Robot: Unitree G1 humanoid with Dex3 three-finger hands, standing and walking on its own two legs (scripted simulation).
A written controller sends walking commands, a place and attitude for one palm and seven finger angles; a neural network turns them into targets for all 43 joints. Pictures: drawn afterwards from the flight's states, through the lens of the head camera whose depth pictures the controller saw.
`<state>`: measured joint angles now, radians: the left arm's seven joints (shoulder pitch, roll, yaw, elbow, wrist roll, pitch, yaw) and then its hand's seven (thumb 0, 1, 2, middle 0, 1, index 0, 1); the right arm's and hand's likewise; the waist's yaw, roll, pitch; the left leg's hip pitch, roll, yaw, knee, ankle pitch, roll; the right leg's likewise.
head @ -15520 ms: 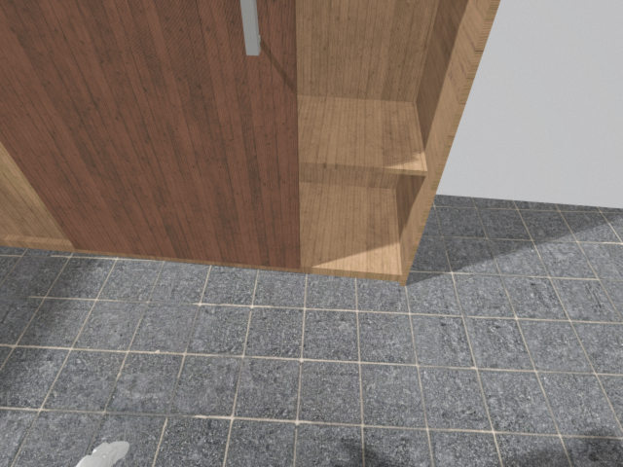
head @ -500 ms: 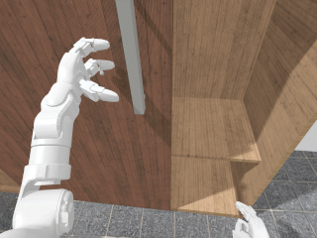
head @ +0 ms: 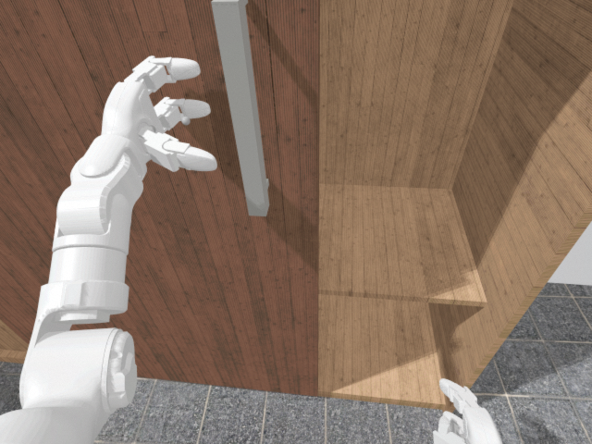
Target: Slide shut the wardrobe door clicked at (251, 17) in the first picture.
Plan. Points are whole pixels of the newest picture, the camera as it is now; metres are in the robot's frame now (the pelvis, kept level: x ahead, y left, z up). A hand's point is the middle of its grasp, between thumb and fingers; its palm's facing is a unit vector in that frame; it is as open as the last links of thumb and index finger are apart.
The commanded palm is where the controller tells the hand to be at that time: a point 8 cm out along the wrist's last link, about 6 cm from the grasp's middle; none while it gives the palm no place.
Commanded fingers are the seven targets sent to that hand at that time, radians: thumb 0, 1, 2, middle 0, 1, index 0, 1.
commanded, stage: move the hooked fingers beside the handle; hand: left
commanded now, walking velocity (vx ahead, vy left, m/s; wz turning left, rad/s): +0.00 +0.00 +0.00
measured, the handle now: (251, 117) +0.44 +0.08 +0.26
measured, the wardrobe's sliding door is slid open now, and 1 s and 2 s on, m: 0.40 0.40 0.40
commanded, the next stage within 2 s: none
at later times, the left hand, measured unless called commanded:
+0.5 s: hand (179, 118) +0.40 +0.16 +0.28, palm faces -0.03 -1.00 +0.01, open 14.0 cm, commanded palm +0.38 +0.21 +0.25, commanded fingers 0.00 -0.50 0.30 -0.30 -1.20 -0.30 -1.20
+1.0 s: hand (182, 132) +0.41 +0.16 +0.26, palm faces -0.03 -1.00 -0.01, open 13.8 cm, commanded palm +0.39 +0.21 +0.25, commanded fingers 0.00 -0.50 0.30 -0.30 -1.20 -0.30 -1.20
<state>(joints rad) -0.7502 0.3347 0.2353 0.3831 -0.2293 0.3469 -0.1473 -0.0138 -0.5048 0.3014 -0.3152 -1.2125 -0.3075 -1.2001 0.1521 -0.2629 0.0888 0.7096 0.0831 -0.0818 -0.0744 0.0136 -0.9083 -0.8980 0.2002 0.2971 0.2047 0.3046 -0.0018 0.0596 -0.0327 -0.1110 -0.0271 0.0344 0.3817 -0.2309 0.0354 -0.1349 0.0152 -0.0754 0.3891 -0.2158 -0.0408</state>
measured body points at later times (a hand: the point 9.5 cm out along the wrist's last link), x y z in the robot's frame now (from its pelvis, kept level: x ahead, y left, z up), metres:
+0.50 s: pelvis +0.00 +0.00 +0.00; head -0.03 -0.03 +0.45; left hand +0.40 +0.21 +0.28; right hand +0.17 -0.24 -0.09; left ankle -0.01 +0.10 -0.74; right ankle +0.00 -0.09 -0.74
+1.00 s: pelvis +0.00 +0.00 +0.00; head -0.02 -0.02 +0.45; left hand +0.40 +0.22 +0.26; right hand +0.17 -0.23 -0.10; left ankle -0.01 +0.10 -0.74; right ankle +0.00 -0.09 -0.74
